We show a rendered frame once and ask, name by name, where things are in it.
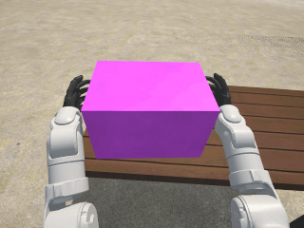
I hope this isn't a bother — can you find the robot right forearm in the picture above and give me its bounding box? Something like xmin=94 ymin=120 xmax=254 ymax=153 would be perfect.
xmin=215 ymin=104 xmax=290 ymax=228

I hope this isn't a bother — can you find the table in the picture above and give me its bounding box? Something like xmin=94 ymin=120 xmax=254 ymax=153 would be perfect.
xmin=82 ymin=85 xmax=304 ymax=228

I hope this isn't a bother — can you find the right robot hand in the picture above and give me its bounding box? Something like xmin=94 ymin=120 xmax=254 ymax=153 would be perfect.
xmin=205 ymin=73 xmax=232 ymax=107

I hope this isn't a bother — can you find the left robot upper arm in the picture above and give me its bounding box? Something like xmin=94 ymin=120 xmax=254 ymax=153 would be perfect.
xmin=44 ymin=201 xmax=99 ymax=228

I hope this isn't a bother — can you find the left robot hand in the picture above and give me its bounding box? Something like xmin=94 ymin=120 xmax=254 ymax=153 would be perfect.
xmin=63 ymin=75 xmax=91 ymax=113

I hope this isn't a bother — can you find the right robot upper arm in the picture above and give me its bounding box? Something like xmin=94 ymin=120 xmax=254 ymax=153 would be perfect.
xmin=230 ymin=194 xmax=289 ymax=228

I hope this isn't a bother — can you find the carton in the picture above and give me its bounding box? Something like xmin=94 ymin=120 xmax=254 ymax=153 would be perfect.
xmin=81 ymin=61 xmax=220 ymax=160

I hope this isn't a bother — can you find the robot left forearm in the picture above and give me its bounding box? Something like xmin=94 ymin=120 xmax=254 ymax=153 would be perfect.
xmin=42 ymin=106 xmax=89 ymax=228

